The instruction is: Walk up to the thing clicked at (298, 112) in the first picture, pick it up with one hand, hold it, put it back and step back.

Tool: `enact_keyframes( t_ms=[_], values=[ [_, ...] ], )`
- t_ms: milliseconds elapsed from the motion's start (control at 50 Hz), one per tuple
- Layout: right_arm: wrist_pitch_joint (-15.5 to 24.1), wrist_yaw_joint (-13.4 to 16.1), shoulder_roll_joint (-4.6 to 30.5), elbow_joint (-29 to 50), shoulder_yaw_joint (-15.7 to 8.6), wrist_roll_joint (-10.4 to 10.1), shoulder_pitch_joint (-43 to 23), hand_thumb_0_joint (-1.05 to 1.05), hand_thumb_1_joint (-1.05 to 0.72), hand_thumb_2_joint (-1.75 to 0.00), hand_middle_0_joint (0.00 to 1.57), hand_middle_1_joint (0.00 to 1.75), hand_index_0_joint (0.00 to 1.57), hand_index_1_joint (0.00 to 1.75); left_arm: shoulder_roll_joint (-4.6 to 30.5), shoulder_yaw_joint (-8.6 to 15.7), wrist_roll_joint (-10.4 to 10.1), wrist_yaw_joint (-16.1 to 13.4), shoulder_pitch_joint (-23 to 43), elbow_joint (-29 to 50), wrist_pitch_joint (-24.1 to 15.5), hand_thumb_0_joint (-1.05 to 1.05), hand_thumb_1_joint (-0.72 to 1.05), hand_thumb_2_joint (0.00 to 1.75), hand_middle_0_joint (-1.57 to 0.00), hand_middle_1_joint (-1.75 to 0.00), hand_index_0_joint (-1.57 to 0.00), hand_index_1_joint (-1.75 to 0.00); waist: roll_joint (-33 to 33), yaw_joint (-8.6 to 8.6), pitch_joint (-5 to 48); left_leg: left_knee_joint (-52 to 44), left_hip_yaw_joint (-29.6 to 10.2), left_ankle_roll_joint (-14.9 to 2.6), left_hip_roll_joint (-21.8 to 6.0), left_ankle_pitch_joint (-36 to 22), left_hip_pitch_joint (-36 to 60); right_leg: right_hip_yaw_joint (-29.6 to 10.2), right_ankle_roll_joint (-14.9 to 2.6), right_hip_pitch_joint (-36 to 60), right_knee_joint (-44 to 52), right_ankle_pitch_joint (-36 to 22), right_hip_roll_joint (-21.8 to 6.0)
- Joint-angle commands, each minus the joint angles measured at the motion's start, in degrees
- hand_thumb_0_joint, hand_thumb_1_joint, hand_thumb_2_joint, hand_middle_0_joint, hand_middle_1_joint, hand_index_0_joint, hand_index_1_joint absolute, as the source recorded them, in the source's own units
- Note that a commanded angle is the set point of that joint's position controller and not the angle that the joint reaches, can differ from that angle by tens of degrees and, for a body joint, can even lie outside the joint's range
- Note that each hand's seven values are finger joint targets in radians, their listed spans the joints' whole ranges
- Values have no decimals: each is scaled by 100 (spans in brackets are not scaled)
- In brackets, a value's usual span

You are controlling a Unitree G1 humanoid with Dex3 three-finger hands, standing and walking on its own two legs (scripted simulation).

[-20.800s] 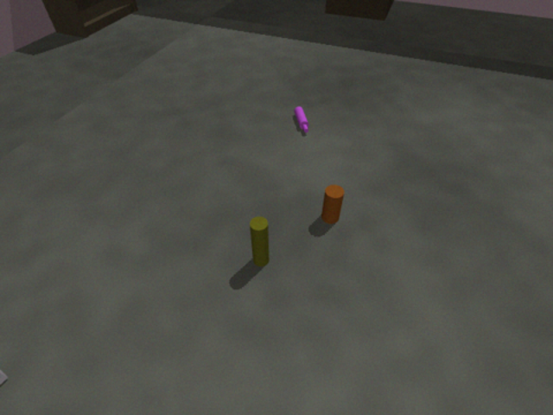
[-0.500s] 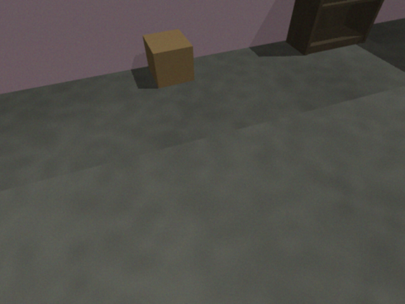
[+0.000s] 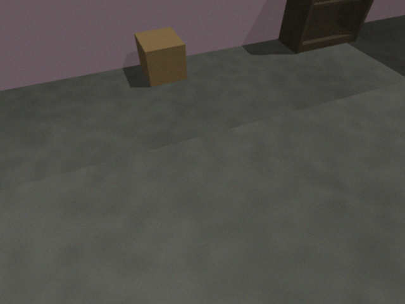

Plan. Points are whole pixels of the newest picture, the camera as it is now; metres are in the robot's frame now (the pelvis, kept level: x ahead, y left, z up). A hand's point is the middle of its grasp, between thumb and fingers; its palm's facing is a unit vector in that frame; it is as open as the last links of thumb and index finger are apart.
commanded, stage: stand
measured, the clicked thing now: out of the picture +0.19 -1.25 -0.75
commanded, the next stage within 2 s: walk up in 1.68 s
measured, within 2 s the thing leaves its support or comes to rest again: neither
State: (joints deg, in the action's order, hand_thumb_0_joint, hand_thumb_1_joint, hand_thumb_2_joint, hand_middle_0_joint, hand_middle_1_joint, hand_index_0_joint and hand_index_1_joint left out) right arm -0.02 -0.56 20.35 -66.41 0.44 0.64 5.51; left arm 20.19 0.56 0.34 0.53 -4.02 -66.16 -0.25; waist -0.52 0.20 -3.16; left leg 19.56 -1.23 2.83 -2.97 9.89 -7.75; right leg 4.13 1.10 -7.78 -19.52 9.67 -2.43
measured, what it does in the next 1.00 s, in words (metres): stands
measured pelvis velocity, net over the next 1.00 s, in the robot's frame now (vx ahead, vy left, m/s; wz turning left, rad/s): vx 0.01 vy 0.00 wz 0.00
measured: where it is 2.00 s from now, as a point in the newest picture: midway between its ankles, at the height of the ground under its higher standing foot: outside the picture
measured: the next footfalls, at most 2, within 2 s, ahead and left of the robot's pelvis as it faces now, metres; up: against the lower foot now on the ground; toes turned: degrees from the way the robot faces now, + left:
none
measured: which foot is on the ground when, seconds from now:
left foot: down 0.00-1.00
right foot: down 0.00-1.00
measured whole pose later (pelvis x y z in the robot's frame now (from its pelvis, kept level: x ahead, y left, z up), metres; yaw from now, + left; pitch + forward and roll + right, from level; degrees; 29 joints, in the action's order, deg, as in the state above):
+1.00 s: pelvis +0.01 +0.00 +0.00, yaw +0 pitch -2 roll +0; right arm 0.0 -0.4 20.2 -65.4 0.6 0.7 6.0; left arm 20.3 0.5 0.5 0.4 -5.9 -65.5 -0.2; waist -0.5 -0.2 -2.8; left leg 18.7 -0.8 2.5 -2.6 10.2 -6.4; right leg 3.7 1.5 -6.8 -19.0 10.1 -2.8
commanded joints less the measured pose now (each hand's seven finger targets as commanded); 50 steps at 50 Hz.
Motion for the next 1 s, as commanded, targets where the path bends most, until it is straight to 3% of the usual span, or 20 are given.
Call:
enact_keyframes(
  t_ms=[0,120,200,280,340,580,660,760,900,980],
  values=[
    [145,78,1212,355,-214,-10,-268,0,-90,-90,20,30,20,30,1232,212,19,-60,242,342,-129,0,90,90,-20,-30,-20,-30,26,-31,530,-372,-390,-264,-478,-562,-166,-523,-134,321,347,-302,-576],
    [147,81,1246,354,-216,-11,-233,0,-90,-90,20,30,20,30,1214,203,12,-54,157,344,-132,0,90,90,-20,-30,-20,-30,-47,-34,519,-354,-365,-261,-460,-611,-94,-535,-127,263,368,-382,-581],
    [158,94,1221,372,-218,6,-227,0,-90,-90,20,30,20,30,1242,210,18,-62,211,369,-135,0,90,90,-20,-30,-20,-30,29,-23,623,-316,-361,-272,-519,-992,-22,-525,-152,389,273,-721,-615],
    [142,90,1197,359,-210,-6,-208,0,-90,-90,20,30,20,30,1258,210,10,-66,209,354,-123,0,90,90,-20,-30,-20,-30,27,-14,457,-404,-357,-252,-456,-548,-140,-511,-132,294,353,-261,-575],
    [132,87,1212,384,-227,-5,-294,0,-90,-90,20,30,20,30,1241,202,16,-62,128,341,-124,0,90,90,-20,-30,-20,-30,29,-38,441,-372,-355,-268,-444,-536,-72,-521,-139,192,385,-303,-587],
    [154,101,1234,411,-222,-5,-222,0,-90,-90,20,30,20,30,1239,208,16,-77,74,390,-133,0,90,90,-20,-30,-20,-30,-12,-40,676,-302,-307,-286,-509,-1187,104,-502,-156,472,246,-1003,-627],
    [143,101,1210,427,-214,-15,-266,0,-90,-90,20,30,20,30,1240,198,23,-82,44,382,-130,0,90,90,-20,-30,-20,-30,34,-54,547,-331,-317,-283,-503,-1008,127,-482,-143,331,307,-797,-604],
    [117,88,1228,421,-229,-9,-269,0,-90,-90,20,30,20,30,1246,205,37,-75,69,369,-115,0,90,90,-20,-30,-20,-30,42,-37,341,-416,-317,-295,-443,-366,-50,-530,-140,191,431,-198,-584],
    [151,86,1229,445,-234,4,-195,0,-90,-90,20,30,20,30,1234,208,27,-72,40,422,-132,0,90,90,-20,-30,-20,-30,26,-39,535,-374,-328,-293,-494,-835,9,-530,-159,373,332,-647,-615],
    [136,87,1225,429,-231,-8,-201,0,-90,-90,20,30,20,30,1249,203,27,-72,22,408,-131,0,90,90,-20,-30,-20,-30,22,-45,439,-395,-337,-297,-471,-578,3,-532,-143,249,394,-361,-593]
  ],
)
